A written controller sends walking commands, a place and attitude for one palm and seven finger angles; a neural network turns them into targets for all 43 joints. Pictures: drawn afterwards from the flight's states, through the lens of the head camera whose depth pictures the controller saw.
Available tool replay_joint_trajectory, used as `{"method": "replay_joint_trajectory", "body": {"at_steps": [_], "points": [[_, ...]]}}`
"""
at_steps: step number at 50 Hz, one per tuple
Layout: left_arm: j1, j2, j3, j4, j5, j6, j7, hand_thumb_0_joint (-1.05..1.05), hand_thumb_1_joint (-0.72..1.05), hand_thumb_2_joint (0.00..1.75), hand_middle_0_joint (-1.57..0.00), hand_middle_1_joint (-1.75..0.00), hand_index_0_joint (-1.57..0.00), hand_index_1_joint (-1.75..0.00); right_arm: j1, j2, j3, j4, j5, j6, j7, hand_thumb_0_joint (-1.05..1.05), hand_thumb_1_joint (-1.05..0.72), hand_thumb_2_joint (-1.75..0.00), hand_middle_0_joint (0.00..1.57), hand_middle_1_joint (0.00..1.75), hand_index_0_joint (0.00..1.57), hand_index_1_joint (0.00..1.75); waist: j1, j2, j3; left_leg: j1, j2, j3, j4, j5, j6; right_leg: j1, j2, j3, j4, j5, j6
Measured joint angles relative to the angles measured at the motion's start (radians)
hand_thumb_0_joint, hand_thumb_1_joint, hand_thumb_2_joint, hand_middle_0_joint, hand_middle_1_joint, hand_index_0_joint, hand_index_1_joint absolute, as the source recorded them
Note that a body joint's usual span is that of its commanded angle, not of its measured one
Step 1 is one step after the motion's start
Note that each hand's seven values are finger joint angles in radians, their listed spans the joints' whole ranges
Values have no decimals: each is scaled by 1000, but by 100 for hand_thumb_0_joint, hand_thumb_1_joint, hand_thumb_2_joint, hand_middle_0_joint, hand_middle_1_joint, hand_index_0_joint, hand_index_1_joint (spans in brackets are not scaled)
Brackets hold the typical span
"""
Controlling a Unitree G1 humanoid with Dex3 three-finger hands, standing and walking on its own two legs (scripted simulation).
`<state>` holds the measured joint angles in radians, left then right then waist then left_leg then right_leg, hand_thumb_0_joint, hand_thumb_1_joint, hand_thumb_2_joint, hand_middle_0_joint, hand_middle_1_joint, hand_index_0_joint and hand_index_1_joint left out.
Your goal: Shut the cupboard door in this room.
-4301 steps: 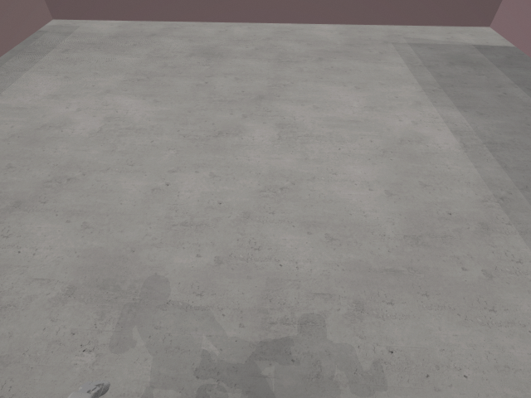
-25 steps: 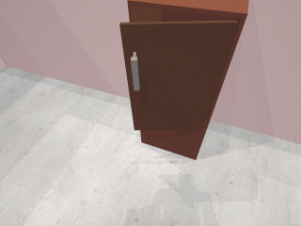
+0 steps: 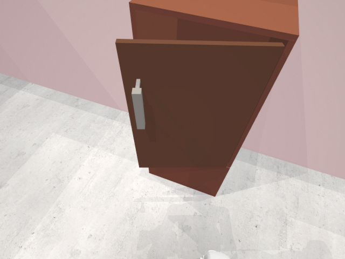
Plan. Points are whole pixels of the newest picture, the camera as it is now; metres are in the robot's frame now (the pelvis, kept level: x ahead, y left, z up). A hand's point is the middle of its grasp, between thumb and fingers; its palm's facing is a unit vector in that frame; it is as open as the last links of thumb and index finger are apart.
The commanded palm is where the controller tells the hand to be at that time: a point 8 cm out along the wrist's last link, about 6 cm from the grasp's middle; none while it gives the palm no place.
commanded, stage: come to a stop and stand still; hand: left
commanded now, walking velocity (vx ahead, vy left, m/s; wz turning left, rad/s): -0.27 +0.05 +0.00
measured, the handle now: (139, 104) +0.50 +0.12 +0.05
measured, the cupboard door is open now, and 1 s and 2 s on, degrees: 22 22 22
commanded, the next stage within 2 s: look again from close up in 1.26 s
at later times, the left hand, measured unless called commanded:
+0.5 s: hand out of the picture +0.08 +0.19 -0.19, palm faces +0.10 -0.97 -0.21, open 7.3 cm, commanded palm none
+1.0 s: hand out of the picture -0.02 +0.16 -0.17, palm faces +0.02 -0.98 -0.19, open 7.3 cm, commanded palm none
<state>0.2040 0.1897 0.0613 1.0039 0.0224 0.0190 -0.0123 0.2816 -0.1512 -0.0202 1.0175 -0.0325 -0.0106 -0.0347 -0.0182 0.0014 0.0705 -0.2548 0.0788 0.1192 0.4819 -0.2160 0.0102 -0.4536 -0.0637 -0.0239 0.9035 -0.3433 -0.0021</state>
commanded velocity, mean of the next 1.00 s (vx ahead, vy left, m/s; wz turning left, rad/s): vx -0.07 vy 0.05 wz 0.00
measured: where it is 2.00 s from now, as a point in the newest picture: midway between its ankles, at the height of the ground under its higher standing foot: outside the picture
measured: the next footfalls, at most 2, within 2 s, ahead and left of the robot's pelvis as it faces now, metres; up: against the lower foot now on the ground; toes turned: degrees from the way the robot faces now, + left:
right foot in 0.10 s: +0.13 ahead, -0.18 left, +0.00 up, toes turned -3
left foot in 0.46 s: +0.04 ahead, +0.10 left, +0.00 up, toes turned +4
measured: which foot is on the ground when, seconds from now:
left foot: down 0.00-0.12, up 0.14-0.44, down 0.46-1.00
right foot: up 0.00-0.08, down 0.10-0.46, up 0.48-0.74, down 0.76-1.00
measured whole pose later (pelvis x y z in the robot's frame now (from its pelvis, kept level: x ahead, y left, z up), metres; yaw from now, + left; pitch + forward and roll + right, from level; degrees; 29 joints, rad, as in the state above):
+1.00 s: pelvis -0.02 -0.01 +0.00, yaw +0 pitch -2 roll +1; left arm 0.28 0.14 0.00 1.12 0.01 0.01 0.04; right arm 0.25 -0.17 -0.01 1.11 0.00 0.02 -0.03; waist -0.01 -0.01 0.03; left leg -0.16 -0.01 0.08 0.38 -0.18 0.03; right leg -0.10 0.01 0.00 0.41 -0.27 -0.02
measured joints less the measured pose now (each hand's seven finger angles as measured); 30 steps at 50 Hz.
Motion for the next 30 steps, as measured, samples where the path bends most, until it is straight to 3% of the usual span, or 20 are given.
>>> {"method": "replay_joint_trajectory", "body": {"at_steps": [3,5,7,10,13,16,19,22,24,27,30], "points": [[-21,4,-4,-15,-2,-8,10,1,91,89,-20,-30,-20,-30,11,0,-3,24,8,20,4,0,-91,-90,20,30,20,30,-3,12,0,16,13,-12,21,-29,-27,49,-8,-7,-212,100,22],[-15,17,-8,-21,-1,-17,14,1,91,90,-20,-30,-20,-30,20,8,-8,33,16,31,9,0,-91,-90,20,30,20,30,0,-14,-13,15,5,-2,70,-72,-48,102,-17,7,-335,186,26],[-22,4,-14,-4,4,-19,23,1,91,90,-20,-30,-20,-30,6,-5,-19,37,24,45,13,0,-91,-90,20,30,20,30,-3,3,-13,-4,9,-21,141,-155,-49,101,-6,5,-308,112,31],[-38,-30,-31,4,8,-8,25,1,91,89,-20,-30,-20,-30,-20,-33,-37,24,28,64,10,0,-91,-90,20,30,20,30,-14,32,-4,-49,-28,-58,289,-286,-36,110,-2,-10,-307,99,20],[-62,-45,-28,-7,8,-6,38,0,92,89,-20,-30,-20,-30,-52,-48,-42,9,31,70,8,0,-91,-90,20,30,20,30,-3,23,14,-98,-75,-76,440,-325,-39,117,-9,-11,-341,121,13],[-81,-42,-22,-24,10,-5,45,0,92,89,-21,-30,-21,-30,-81,-61,-45,-7,32,73,10,0,-91,-90,20,30,20,30,13,5,28,-124,-102,-88,492,-327,-49,123,-20,-19,-378,147,17],[-85,-28,-15,-36,13,-2,50,0,92,89,-21,-30,-21,-30,-109,-68,-45,-26,32,74,13,0,-91,-90,20,30,20,30,26,-17,28,-115,-104,-96,423,-301,-53,118,-31,-26,-395,166,26],[-72,-4,-8,-35,11,9,49,0,91,89,-21,-30,-21,-30,-124,-70,-42,-49,31,60,16,0,-91,-90,20,30,20,30,29,-38,18,-40,-89,-96,192,-164,-49,96,-40,-27,-366,162,45],[-60,11,-3,-26,3,24,48,1,91,89,-21,-30,-21,-30,-123,-69,-40,-57,24,46,17,0,-91,-90,20,30,20,30,27,-45,9,-6,-82,-96,101,-89,-24,70,-39,-22,-302,106,51],[-32,34,5,-8,0,55,48,1,91,89,-20,-30,-21,-30,-117,-42,-22,-60,11,51,12,0,-91,-90,20,30,20,30,39,-67,-6,10,-86,-77,97,-106,20,41,4,34,-137,-76,28],[-7,43,6,11,0,63,42,1,91,89,-20,-30,-20,-30,-111,-23,-6,-61,8,50,2,0,-91,-90,20,30,20,30,43,-60,-17,27,-85,-70,45,-77,30,40,42,50,-4,-92,20]]}}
